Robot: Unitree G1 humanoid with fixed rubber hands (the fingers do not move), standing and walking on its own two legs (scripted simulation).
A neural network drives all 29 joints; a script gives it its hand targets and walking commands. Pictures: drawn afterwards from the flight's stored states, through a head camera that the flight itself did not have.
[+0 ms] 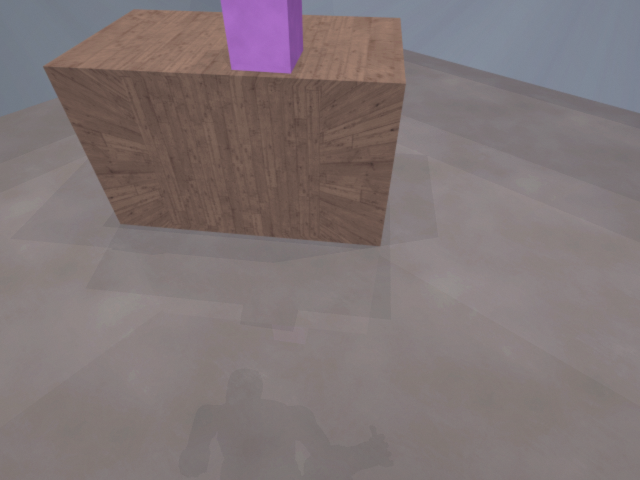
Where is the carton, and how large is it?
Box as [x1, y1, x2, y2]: [221, 0, 302, 73]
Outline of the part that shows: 221,0 231,69 290,73 302,51 301,0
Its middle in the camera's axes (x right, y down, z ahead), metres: -0.17 -0.70 +1.26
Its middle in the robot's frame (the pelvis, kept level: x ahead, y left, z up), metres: +1.43 +0.21 +0.09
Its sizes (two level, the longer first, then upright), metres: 0.210 0.200 0.250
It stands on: a pedestal, 0.72 m high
